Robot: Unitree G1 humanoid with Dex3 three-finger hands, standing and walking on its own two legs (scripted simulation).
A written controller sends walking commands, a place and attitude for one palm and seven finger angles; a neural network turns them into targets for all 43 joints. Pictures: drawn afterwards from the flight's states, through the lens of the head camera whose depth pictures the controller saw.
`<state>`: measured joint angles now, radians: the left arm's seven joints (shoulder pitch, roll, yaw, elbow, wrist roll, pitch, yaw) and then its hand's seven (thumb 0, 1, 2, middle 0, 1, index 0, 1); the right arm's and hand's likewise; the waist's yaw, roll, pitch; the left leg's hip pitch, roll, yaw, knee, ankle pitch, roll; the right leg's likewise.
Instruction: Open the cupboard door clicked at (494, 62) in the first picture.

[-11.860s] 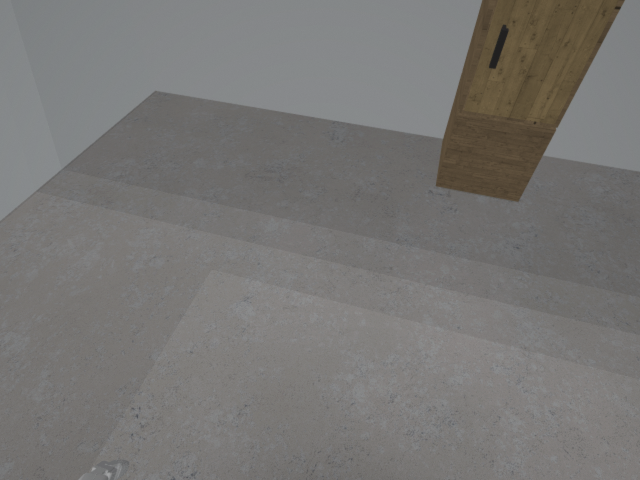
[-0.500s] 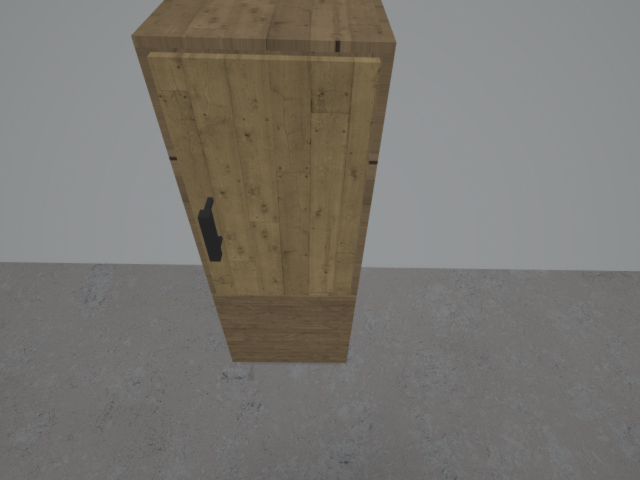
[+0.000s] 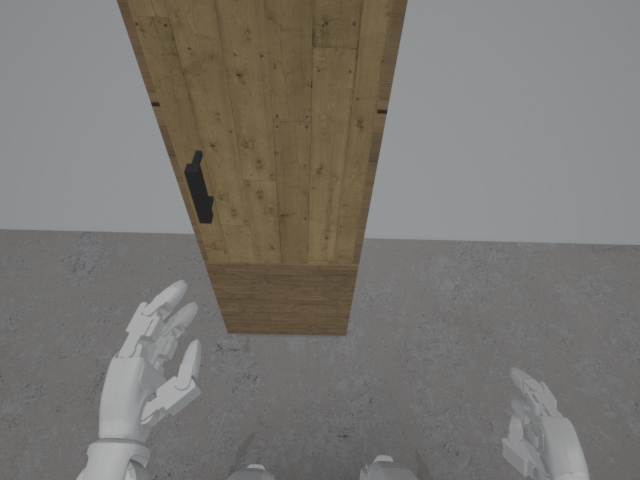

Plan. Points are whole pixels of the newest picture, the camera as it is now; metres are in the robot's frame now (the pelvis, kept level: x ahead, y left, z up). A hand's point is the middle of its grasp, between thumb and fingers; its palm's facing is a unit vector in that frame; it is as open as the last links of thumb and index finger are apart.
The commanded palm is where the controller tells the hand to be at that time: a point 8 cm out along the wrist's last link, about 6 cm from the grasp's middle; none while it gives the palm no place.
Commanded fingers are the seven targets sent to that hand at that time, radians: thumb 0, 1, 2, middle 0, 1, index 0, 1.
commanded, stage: raise the hand with hooked fingers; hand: left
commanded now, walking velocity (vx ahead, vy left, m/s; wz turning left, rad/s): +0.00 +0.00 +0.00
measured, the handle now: (202, 187) +0.59 +0.24 -0.01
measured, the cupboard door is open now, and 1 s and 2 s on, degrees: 0 0 0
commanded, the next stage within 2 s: move the hooked fingers beside the handle in 1.78 s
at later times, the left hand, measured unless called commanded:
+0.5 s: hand (152, 393) +0.23 +0.22 -0.02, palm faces +0.00 -1.00 -0.04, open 11.0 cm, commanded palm +0.20 +0.27 +0.00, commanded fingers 0.00 -0.08 0.48 -0.27 -0.93 -0.27 -0.93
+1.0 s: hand (118, 365) +0.26 +0.27 -0.01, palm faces +0.03 -1.00 -0.07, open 13.7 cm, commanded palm +0.24 +0.32 +0.00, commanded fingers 0.00 -0.50 0.30 -0.30 -1.20 -0.30 -1.20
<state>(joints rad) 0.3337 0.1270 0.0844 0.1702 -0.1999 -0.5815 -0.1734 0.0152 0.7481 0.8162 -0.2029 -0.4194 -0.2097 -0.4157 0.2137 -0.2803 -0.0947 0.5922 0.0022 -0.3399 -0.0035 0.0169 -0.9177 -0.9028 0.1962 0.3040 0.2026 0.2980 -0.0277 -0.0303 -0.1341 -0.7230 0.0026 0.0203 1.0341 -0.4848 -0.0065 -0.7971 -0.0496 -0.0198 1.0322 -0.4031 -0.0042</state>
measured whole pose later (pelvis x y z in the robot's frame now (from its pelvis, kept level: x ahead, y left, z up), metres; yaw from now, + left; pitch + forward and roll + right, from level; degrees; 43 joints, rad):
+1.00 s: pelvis +0.01 +0.02 -0.05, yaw +1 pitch +20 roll -3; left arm 0.20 0.34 0.36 0.17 -0.34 -0.40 -0.41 -0.01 -0.42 0.33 -0.29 -1.15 -0.30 -1.15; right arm 0.22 -0.25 0.01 0.49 0.02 -0.20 -0.03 0.01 -0.91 -0.90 0.20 0.30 0.21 0.30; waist -0.01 0.00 -0.16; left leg -1.06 0.02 -0.05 1.32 -0.61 0.01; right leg -1.08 -0.04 -0.08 1.23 -0.50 0.01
